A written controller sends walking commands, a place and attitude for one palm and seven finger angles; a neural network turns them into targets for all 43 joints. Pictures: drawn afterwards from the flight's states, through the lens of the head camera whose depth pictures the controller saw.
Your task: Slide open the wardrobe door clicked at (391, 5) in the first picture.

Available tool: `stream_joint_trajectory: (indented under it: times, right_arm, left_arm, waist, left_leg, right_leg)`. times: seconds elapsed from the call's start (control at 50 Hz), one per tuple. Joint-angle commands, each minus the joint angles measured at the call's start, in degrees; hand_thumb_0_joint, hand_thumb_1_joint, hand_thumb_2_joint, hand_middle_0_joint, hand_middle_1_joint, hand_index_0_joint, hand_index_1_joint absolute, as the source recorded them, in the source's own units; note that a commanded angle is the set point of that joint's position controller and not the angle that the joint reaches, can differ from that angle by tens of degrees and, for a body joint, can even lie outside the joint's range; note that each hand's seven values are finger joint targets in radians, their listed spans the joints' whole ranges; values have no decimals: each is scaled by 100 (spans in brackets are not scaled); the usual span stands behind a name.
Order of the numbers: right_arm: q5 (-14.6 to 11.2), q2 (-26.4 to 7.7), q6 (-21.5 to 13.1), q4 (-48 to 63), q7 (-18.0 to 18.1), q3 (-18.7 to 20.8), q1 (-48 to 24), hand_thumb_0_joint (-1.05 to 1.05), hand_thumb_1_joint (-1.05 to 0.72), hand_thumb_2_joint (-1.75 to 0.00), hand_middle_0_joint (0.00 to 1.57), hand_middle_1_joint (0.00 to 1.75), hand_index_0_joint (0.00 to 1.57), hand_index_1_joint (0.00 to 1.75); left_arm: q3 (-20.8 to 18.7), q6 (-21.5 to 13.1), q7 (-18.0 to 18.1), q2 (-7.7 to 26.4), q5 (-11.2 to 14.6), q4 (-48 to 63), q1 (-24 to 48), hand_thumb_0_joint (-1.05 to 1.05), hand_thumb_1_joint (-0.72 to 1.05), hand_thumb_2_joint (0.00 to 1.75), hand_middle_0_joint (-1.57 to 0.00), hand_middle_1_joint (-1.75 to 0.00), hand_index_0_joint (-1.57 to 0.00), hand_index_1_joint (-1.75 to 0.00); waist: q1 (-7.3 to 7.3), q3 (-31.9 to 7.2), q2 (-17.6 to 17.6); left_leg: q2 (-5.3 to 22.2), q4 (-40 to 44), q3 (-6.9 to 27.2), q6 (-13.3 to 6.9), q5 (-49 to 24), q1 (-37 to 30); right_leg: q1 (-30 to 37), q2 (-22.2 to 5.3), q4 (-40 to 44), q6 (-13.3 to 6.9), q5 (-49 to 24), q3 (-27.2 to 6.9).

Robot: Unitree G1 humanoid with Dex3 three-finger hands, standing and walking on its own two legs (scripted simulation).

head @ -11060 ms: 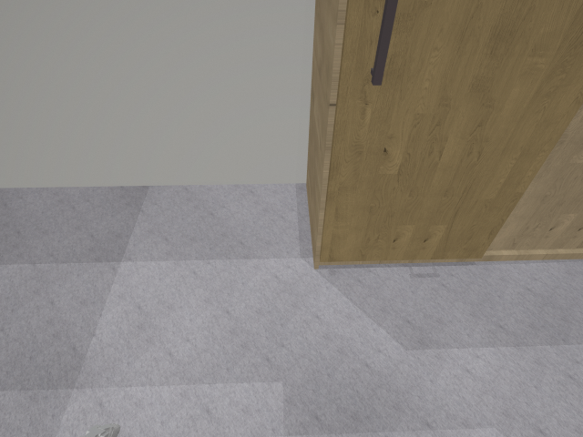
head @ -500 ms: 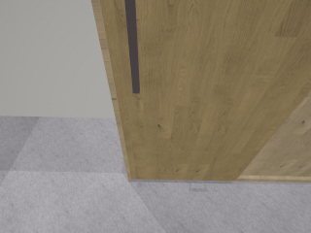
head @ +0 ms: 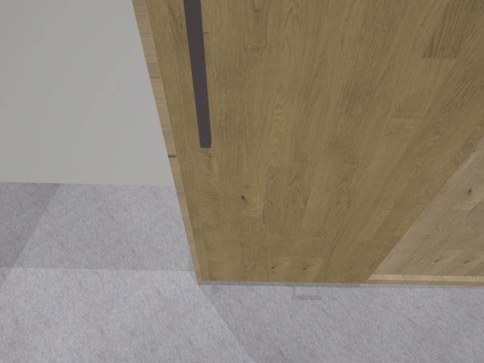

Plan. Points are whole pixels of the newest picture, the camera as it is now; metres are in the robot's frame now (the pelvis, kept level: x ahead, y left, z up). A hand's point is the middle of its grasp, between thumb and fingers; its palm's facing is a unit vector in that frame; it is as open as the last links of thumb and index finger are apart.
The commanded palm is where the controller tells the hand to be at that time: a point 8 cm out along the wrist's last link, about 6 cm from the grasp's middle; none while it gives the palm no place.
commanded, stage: look again from close up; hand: left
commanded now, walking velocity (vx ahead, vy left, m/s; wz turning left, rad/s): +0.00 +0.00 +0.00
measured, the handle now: (200, 72) +0.53 +0.11 +0.22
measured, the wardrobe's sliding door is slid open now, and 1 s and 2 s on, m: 0.00 0.00 0.00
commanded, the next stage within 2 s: shuffle to correct the standing spot in 0.40 s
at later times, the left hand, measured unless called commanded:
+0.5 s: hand out of the picture +0.02 +0.17 -0.17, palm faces +0.01 -0.98 -0.22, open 7.4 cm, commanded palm none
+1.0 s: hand out of the picture +0.03 +0.13 -0.19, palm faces +0.06 -0.99 -0.16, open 7.3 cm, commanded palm none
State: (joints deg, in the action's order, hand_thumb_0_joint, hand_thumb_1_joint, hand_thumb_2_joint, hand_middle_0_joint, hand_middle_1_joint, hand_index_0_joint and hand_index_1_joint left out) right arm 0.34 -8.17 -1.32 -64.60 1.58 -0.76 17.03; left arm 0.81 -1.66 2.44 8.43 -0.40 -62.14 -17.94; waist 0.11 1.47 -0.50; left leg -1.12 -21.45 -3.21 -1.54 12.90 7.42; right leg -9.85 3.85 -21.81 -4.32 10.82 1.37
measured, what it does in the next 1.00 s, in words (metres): shifts its weight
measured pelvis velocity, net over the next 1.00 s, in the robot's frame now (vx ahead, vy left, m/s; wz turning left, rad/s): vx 0.07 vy -0.02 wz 0.00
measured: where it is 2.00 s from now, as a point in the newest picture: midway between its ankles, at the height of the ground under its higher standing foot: outside the picture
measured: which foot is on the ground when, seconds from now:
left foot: down 0.00-1.00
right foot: down 0.00-1.00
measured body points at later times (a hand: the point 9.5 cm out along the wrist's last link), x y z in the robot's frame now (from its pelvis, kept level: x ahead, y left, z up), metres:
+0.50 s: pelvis +0.01 -0.01 +0.00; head +0.02 -0.01 +0.45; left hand +0.02 +0.23 -0.16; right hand +0.01 -0.24 -0.16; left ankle -0.01 +0.10 -0.74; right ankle +0.01 -0.07 -0.74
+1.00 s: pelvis +0.07 -0.02 -0.01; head +0.11 -0.01 +0.44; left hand +0.03 +0.18 -0.17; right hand +0.05 -0.23 -0.16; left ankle +0.01 +0.09 -0.74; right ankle +0.01 -0.07 -0.74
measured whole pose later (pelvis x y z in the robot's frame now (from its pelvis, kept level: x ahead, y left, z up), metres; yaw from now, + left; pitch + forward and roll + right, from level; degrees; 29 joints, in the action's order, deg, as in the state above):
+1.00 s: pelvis +0.07 -0.02 -0.01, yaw +0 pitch +1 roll +0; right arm -0.6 -5.5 -0.3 -64.4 3.4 -0.1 17.8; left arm -0.3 -2.1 3.3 6.5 -0.5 -62.4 -21.5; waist 0.6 2.9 -1.6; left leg 1.9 -32.0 -3.6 -0.3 21.9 10.8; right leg -8.7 6.7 -27.1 -5.4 18.1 1.9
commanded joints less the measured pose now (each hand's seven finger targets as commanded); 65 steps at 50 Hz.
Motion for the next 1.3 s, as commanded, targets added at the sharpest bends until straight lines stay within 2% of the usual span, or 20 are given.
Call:
stream_joint_trajectory:
  times: [0.0,0.48,0.52,0.6,0.7,0.8,0.84,0.88,0.9,0.94,0.98,1.0,1.02,1.06,1.08,1.12,1.2,1.22,1.24,1.28]
  right_arm:
    - [25,-666,-86,124,56,88,319,0,-90,-90,20,30,20,30]
    - [34,-979,-93,189,48,120,82,0,-90,-90,20,30,20,30]
    - [61,-571,-47,73,36,32,273,0,-90,-90,20,30,20,30]
    - [108,-669,20,71,15,74,338,0,-90,-90,20,30,20,30]
    - [102,-683,-29,113,37,115,407,0,-90,-90,20,30,20,30]
    - [55,-654,-115,105,127,147,586,0,-90,-90,20,30,20,30]
    - [25,-409,-135,124,186,92,590,0,-90,-90,20,30,20,30]
    - [-36,-271,-86,177,237,79,531,0,-90,-90,20,30,20,30]
    - [-70,-326,-52,238,255,117,436,0,-90,-90,20,30,20,30]
    - [-102,-343,-6,277,285,187,420,0,-90,-90,20,30,20,30]
    - [-79,-224,38,180,305,216,747,0,-90,-90,20,30,20,30]
    - [-42,-307,39,133,317,254,940,0,-90,-90,20,30,20,30]
    - [-14,-374,41,116,318,304,1030,0,-90,-90,20,30,20,30]
    - [23,-476,44,86,288,302,953,0,-90,-90,20,30,20,30]
    - [47,-463,40,164,281,257,653,0,-90,-90,20,30,20,30]
    - [87,-496,12,390,254,280,254,0,-90,-90,20,30,20,30]
    - [54,-703,49,510,170,330,27,0,-90,-90,20,30,20,30]
    - [39,-1287,42,1068,90,432,-250,0,-90,-90,20,30,20,30]
    - [10,-959,-63,1285,74,560,-118,0,-90,-90,20,30,20,30]
    - [8,-750,41,1271,44,530,-68,0,-90,-90,20,30,20,30]
  left_arm:
    - [-135,-73,7,633,5,223,-295,0,90,90,-20,-30,-20,-30]
    - [-203,-111,-20,998,7,285,33,0,90,90,-20,-30,-20,-30]
    - [-125,-41,-18,598,8,155,-197,0,90,90,-20,-30,-20,-30]
    - [-200,54,-99,631,-30,175,-262,0,90,90,-20,-30,-20,-30]
    - [-238,34,-166,515,-50,206,-444,0,90,90,-20,-30,-20,-30]
    - [-259,-38,-144,344,-69,150,-747,0,90,90,-20,-30,-20,-30]
    - [-288,-73,-44,430,-49,35,-1090,0,90,90,-20,-30,-20,-30]
    - [-297,-110,86,599,13,-94,-1383,0,90,90,-20,-30,-20,-30]
    - [-300,-112,135,684,12,-97,-1396,0,90,90,-20,-30,-20,-30]
    - [-314,-52,193,780,-16,49,-1191,0,90,90,-20,-30,-20,-30]
    - [-295,3,202,677,22,177,-958,0,90,90,-20,-30,-20,-30]
    - [-314,28,191,654,49,299,-786,0,90,90,-20,-30,-20,-30]
    - [-297,36,179,525,49,433,-571,0,90,90,-20,-30,-20,-30]
    - [-286,84,181,272,11,598,-188,0,90,90,-20,-30,-20,-30]
    - [-315,137,149,256,1,596,-214,0,90,90,-20,-30,-20,-30]
    - [-314,190,78,181,-42,624,-223,0,90,90,-20,-30,-20,-30]
    - [-319,191,3,211,-98,405,-513,0,90,90,-20,-30,-20,-30]
    - [-344,54,-37,1454,-116,750,-748,0,90,90,-20,-30,-20,-30]
    - [-480,81,11,1125,-128,890,-526,0,90,90,-20,-30,-20,-30]
    - [-385,84,28,1197,-108,1047,-17,0,90,90,-20,-30,-20,-30]
  waist:
    - [-23,267,-8]
    - [-25,51,-4]
    - [-21,60,-38]
    - [-13,541,-113]
    - [1,879,232]
    - [57,521,290]
    - [130,179,-233]
    - [155,-170,-703]
    - [154,-189,-857]
    - [49,-174,-630]
    - [-188,-405,-386]
    - [-286,-557,-117]
    - [-339,-571,370]
    - [-327,20,1375]
    - [-169,208,1338]
    - [4,391,950]
    - [208,33,585]
    - [276,-335,481]
    - [44,-962,-773]
    - [-125,-859,-677]
  left_leg:
    - [672,436,636,-41,-280,346]
    - [699,383,593,-19,-435,225]
    - [685,331,502,14,-73,202]
    - [698,313,562,-74,1110,487]
    - [961,424,869,-242,1331,591]
    - [1142,-3,857,-390,-282,410]
    - [683,-826,200,-119,-1297,651]
    - [365,-1175,-62,140,39,1164]
    - [295,-1258,-35,154,936,1432]
    - [276,-1078,-71,117,1076,1422]
    - [291,-449,-150,69,-155,697]
    - [490,-422,-116,-27,-1693,-44]
    - [893,-715,120,-192,-3293,-754]
    - [1902,-425,963,-915,-5623,-879]
    - [2019,-282,1079,-1138,-5736,-674]
    - [1828,-202,845,-1015,-5107,-394]
    - [1273,-466,444,-469,-3030,284]
    - [868,-901,537,-115,-2818,-91]
    - [569,-1543,273,43,-1558,394]
    - [193,-1196,189,98,276,767]
  right_leg:
    - [48,-965,480,97,-405,-940]
    - [284,-1011,532,169,-870,-1028]
    - [223,-959,558,200,-190,-977]
    - [-349,-854,618,76,1619,-1120]
    - [-675,-698,153,-15,1357,-917]
    - [-285,-662,-453,100,-361,-654]
    - [566,-1019,-367,212,-2979,-1011]
    - [1575,-1401,-430,334,-6260,-1224]
    - [1830,-1508,-511,345,-7164,-1282]
    - [1741,-1584,-792,340,-7830,-1178]
    - [1305,-1385,-1097,454,-7341,-945]
    - [741,-1173,-1249,557,-6408,-757]
    - [-63,-929,-1409,598,-4890,-575]
    - [-1235,-401,-2202,708,941,-352]
    - [-1311,-414,-2401,617,2113,-548]
    - [-1162,-560,-2020,429,1975,-422]
    - [38,-597,-789,486,-89,30]
    - [323,-643,-142,393,-1028,-84]
    - [427,-1139,-660,172,-2776,-768]
    - [532,-1631,-687,-134,-2702,-988]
